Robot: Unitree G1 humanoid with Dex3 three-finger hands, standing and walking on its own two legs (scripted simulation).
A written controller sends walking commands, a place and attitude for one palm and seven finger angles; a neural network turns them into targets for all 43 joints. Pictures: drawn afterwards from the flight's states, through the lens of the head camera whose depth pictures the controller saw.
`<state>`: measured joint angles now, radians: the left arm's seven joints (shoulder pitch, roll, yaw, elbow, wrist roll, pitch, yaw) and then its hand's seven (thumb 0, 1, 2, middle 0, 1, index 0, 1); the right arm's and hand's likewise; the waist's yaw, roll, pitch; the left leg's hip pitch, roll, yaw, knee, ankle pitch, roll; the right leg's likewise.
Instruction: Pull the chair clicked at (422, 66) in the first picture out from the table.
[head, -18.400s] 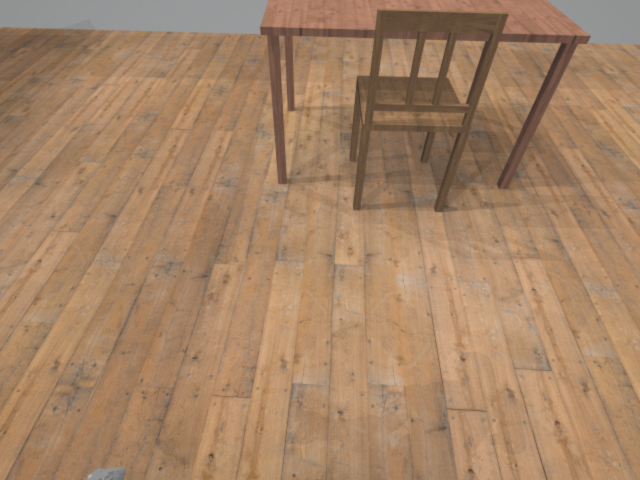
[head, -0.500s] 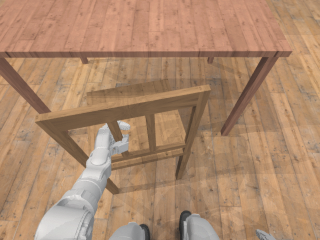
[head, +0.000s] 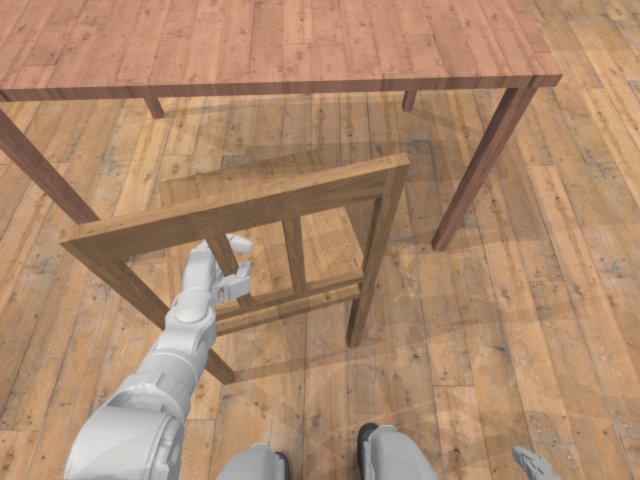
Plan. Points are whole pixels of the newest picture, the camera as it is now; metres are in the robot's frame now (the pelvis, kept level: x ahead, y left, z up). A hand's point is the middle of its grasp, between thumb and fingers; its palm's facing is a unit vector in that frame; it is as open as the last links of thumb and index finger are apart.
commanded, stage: step backward, pulling the chair out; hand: left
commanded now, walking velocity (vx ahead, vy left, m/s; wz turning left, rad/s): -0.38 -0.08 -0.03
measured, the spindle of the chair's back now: (232, 273) +0.41 +0.13 -0.09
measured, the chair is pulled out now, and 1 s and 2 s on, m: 0.20 0.40 0.65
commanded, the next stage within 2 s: stop walking, hand still on the chair in 1.28 s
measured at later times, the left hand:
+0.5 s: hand (238, 331) +0.30 +0.11 -0.06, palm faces -0.03 -0.99 -0.17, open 5.4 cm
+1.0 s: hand (221, 434) +0.18 +0.12 -0.06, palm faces -0.03 -0.98 -0.19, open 5.4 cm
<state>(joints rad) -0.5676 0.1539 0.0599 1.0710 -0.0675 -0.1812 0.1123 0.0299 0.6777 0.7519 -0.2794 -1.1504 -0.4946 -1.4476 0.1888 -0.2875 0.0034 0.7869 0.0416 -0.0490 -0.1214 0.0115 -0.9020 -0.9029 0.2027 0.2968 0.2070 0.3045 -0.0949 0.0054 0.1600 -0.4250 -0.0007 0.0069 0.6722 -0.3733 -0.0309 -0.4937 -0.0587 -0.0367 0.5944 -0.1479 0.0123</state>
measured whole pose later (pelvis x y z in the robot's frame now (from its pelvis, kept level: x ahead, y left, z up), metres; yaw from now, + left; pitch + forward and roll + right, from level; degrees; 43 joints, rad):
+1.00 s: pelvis -0.20 +0.01 +0.01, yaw -5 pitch +2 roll +0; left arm -0.55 0.18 0.12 1.08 -0.05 -0.18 0.09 0.02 0.65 0.75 -0.25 -1.13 -0.49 -1.45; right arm 0.15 -0.23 0.02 0.78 0.02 -0.02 -0.10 0.01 -0.90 -0.90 0.20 0.30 0.21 0.30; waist -0.07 0.04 0.19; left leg -0.46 0.01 -0.05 0.84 -0.46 -0.05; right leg -0.36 -0.02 -0.03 0.53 -0.20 0.00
